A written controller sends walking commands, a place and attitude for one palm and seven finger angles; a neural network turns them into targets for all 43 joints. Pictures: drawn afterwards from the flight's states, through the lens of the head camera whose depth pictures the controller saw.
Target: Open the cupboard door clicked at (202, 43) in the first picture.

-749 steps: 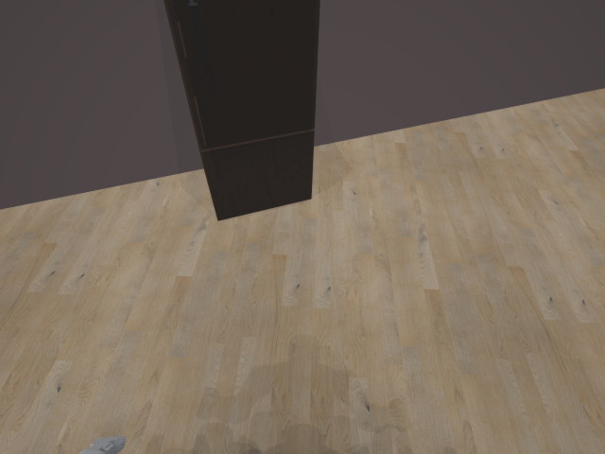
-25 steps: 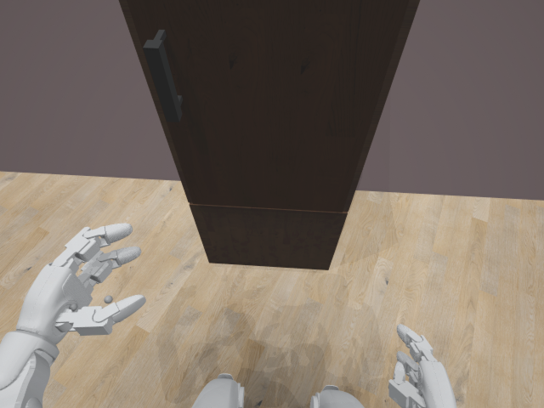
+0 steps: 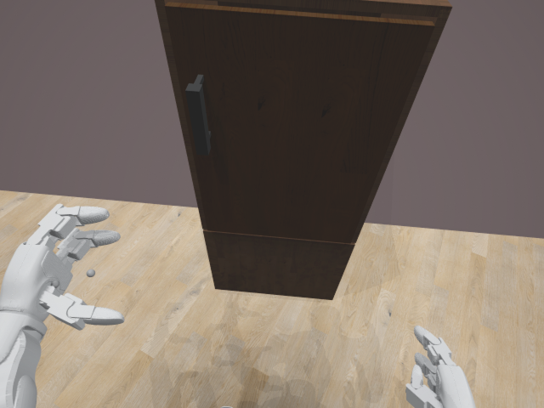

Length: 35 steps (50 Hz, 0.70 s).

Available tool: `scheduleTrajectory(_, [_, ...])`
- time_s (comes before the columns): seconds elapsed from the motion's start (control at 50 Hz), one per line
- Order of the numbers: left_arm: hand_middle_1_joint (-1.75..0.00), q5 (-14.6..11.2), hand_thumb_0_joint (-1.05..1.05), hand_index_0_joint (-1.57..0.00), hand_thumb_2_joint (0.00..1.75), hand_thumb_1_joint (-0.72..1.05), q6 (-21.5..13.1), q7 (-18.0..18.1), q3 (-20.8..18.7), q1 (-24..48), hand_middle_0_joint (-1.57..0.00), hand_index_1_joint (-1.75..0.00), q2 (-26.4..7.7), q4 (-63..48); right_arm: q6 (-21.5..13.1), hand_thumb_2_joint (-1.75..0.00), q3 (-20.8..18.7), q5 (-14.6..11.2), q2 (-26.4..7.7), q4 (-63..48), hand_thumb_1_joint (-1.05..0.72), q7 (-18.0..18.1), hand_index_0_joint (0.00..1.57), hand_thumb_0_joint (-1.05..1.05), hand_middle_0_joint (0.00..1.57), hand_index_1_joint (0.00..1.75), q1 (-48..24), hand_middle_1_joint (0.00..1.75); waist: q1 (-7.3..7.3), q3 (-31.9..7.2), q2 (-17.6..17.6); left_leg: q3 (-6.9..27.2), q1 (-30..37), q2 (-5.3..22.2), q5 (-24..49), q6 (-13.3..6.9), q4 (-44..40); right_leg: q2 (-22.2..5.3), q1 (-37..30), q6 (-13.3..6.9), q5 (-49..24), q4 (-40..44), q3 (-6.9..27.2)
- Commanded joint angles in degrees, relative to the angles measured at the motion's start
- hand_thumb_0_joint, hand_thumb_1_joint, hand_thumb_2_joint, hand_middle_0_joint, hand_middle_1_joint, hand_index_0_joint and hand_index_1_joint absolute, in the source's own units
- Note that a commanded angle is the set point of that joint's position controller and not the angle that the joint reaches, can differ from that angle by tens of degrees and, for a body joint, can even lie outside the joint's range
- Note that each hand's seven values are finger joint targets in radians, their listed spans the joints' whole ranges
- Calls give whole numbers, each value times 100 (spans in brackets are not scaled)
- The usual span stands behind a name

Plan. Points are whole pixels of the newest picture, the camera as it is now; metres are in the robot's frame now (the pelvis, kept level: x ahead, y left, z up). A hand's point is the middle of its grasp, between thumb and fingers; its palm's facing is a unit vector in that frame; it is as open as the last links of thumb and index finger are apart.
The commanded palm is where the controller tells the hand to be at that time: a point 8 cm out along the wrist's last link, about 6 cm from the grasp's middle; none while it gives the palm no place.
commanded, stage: raise the hand with hooked fingers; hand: left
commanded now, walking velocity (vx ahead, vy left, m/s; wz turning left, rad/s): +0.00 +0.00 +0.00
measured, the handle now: (201, 115) +0.59 +0.18 +0.11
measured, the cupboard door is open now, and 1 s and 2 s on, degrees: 0 0 0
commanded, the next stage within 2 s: move the hooked fingers beside the handle in 0.86 s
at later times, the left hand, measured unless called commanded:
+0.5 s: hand (89, 230) +0.30 +0.27 +0.12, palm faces +0.00 -1.00 -0.02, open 14.0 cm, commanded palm +0.27 +0.31 +0.13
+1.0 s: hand (101, 236) +0.29 +0.25 +0.12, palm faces +0.02 -1.00 -0.02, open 14.0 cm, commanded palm +0.28 +0.29 +0.13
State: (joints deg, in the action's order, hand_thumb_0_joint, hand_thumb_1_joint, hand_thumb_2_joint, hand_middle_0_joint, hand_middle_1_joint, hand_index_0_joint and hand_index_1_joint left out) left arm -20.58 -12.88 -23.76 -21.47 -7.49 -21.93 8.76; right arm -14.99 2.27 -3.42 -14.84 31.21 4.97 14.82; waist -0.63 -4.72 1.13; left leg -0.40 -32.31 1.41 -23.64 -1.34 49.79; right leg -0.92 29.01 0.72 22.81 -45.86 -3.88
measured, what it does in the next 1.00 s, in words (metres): stands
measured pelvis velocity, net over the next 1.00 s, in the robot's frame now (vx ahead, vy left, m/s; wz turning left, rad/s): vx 0.00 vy -0.02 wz -0.01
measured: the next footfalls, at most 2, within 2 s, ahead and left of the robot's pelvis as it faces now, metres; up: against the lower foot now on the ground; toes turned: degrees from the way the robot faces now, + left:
none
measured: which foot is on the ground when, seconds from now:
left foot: down 0.00-1.00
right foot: down 0.00-1.00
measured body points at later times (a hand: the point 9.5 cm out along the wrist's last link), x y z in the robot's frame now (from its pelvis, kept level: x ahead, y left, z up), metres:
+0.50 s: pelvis +0.01 -0.01 +0.02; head +0.03 -0.01 +0.47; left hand +0.29 +0.32 +0.13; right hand +0.16 -0.26 -0.06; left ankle +0.02 +0.10 -0.70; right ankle +0.00 -0.13 -0.70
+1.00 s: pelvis +0.00 -0.02 +0.02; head +0.02 -0.03 +0.47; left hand +0.29 +0.30 +0.12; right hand +0.17 -0.26 -0.06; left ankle +0.02 +0.10 -0.70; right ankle +0.00 -0.13 -0.70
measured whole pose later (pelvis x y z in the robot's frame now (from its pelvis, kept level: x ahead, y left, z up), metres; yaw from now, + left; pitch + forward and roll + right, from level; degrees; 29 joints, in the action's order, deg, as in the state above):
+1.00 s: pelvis +0.00 -0.02 +0.02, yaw +0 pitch +4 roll -1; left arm -20.4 -7.2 -29.4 -24.8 5.8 -24.4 23.9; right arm -11.2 3.1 -3.8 -15.7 32.3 6.1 15.5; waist -1.3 -2.9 2.4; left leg -0.7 -25.5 2.1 -19.8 0.3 41.3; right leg 0.1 23.5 -0.9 20.1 -39.5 -3.6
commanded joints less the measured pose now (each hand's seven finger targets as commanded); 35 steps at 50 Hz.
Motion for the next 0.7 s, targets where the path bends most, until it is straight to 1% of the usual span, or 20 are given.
scheduleTrajectory(0.0, [-120,-76,0,-30,30,-50,257,-203,-289,1074,-30,-120,-1062,-604,-164,-90,-312,-19,-899,-786,-90,62,20,0,20,30,-184,30,34,-574,453,344,886,-67,1288,93,-1189,286,-144,-188,-1074,678,-113])
scheduleTrajectory(0.04, [-120,-98,0,-30,30,-50,296,-259,-420,1501,-30,-120,-1235,-627,-121,-90,-312,-28,-910,-784,-90,93,20,0,20,30,-196,30,77,-691,229,352,994,-66,1232,76,-1219,286,-208,-176,-1048,770,-95])
scheduleTrajectory(0.08, [-120,-78,0,-30,30,-50,182,-250,-567,1860,-30,-120,-1426,-859,-126,-90,-298,-2,-884,-802,-90,117,20,0,20,30,-226,30,49,-977,351,374,1224,-71,1355,79,-1249,275,-316,-196,-1088,779,-76])
scheduleTrajectory(0.1, [-120,-87,0,-30,30,-50,122,-251,-660,2066,-30,-120,-1587,-957,-121,-90,-262,27,-882,-803,-90,117,20,0,20,30,-234,30,6,-1001,489,366,1308,-89,1524,93,-1232,310,-403,-233,-1219,768,-49])
scheduleTrajectory(0.12, [-120,-68,0,-30,30,-50,58,-237,-720,2198,-30,-120,-1657,-1033,-116,-90,-255,27,-854,-785,-90,123,20,0,20,30,-232,30,12,-1184,632,356,1462,-78,1608,103,-1256,292,-442,-233,-1253,787,-47])
scheduleTrajectory(0.18, [-120,-50,0,-30,30,-50,-59,-236,-747,2297,-30,-120,-1662,-845,-123,-90,-232,35,-830,-695,-90,149,20,0,20,30,-225,30,32,-1174,574,388,1602,-50,1721,112,-1316,286,-474,-228,-1310,845,-53])
scheduleTrajectory(0.2, [-120,-54,0,-30,30,-50,-29,-271,-814,2372,-30,-120,-1769,-735,-104,-90,-224,41,-851,-683,-90,153,20,0,20,30,-207,30,0,-1152,530,379,1570,-69,1742,106,-1315,312,-549,-246,-1354,879,-35])
scheduleTrajectory(0.26, [-120,-48,0,-30,30,-50,213,-416,-755,2547,-30,-120,-1750,-193,-54,-90,-203,-6,-857,-628,-90,194,20,0,20,30,-275,30,19,-882,683,349,1474,-86,1498,105,-1444,245,-553,-232,-1243,1010,-30])
scheduleTrajectory(0.28, [-120,-58,0,-30,30,-50,297,-465,-743,2554,-30,-120,-1751,-48,-38,-90,-209,-21,-868,-624,-90,207,20,0,20,30,-264,30,31,-887,515,361,1477,-81,1474,94,-1477,237,-575,-224,-1235,1052,-40])
scheduleTrajectory(0.3, [-120,-72,0,-30,30,-50,396,-528,-782,2573,-30,-120,-1821,88,-23,-90,-202,-20,-890,-648,-90,211,20,0,20,30,-258,30,-22,-887,475,322,1447,-108,1554,73,-1461,257,-691,-242,-1333,1093,-11])
scheduleTrajectory(0.34, [-120,-104,0,-30,30,-50,531,-599,-847,2694,-30,-120,-1917,219,9,-90,-212,-36,-895,-654,-90,220,20,0,20,30,-257,30,-14,-951,418,290,1486,-117,1644,57,-1483,225,-763,-223,-1482,1150,5])
scheduleTrajectory(0.36, [-120,-110,0,-30,30,-50,583,-636,-768,2581,-30,-120,-1813,351,16,-90,-213,-35,-904,-672,-90,209,20,0,20,30,-238,30,-10,-930,251,277,1433,-122,1656,46,-1472,222,-766,-211,-1517,1165,2])
scheduleTrajectory(0.4, [-120,-170,0,-30,30,-50,586,-701,-769,2444,-30,-120,-1752,422,21,-90,-218,-21,-900,-731,-90,166,20,0,20,30,-234,30,-74,-921,89,224,1335,-153,1727,30,-1429,234,-900,-220,-1639,1172,47])
scheduleTrajectory(0.44, [-120,-190,0,-30,30,-50,518,-714,-801,2366,-30,-120,-1752,443,39,-90,-250,-21,-911,-737,-90,133,20,0,20,30,-220,30,-67,-955,20,183,1309,-155,1740,19,-1408,221,-875,-199,-1697,1162,68])
scheduleTrajectory(0.54, [-120,-169,0,-30,30,-50,208,-527,-1048,2566,-30,-120,-2001,10,50,-90,-283,15,-879,-768,-90,94,20,0,20,30,-198,30,-98,-1170,317,84,1393,-166,1752,4,-1373,213,-962,-200,-1722,1147,177])
scheduleTrajectory(0.56, [-120,-173,0,-30,30,-50,154,-485,-1043,2537,-30,-120,-1948,-11,46,-90,-283,17,-857,-753,-90,93,20,0,20,30,-202,30,-97,-1153,336,77,1380,-171,1736,3,-1367,200,-984,-192,-1735,1159,200])
scheduleTrajectory(0.6, [-120,-148,0,-30,30,-50,81,-431,-1085,2658,-30,-120,-2056,-157,53,-90,-280,33,-870,-740,-90,103,20,0,20,30,-181,30,-97,-1173,314,62,1342,-172,1735,-5,-1354,205,-1077,-199,-1724,1146,236])
scheduleTrajectory(0.64, [-120,-95,0,-30,30,-50,44,-406,-996,2691,-30,-120,-1964,-181,44,-90,-276,9,-835,-713,-90,113,20,0,20,30,-201,30,-48,-1142,619,40,1418,-171,1694,-5,-1379,190,-999,-185,-1720,1175,249])
scheduleTrajectory(0.66, [-120,-83,0,-30,30,-50,29,-394,-977,2712,-30,-120,-1947,-230,40,-90,-288,9,-833,-703,-90,127,20,0,20,30,-189,30,-31,-1180,564,47,1485,-165,1702,-15,-1384,195,-974,-177,-1727,1182,231])
scheduleTrajectory(0.68, [-120,-63,0,-30,30,-50,56,-400,-929,2651,-30,-120,-1904,-114,40,-90,-285,1,-836,-689,-90,144,20,0,20,30,-193,30,-13,-1056,603,37,1455,-159,1608,-11,-1394,196,-896,-172,-1633,1213,231])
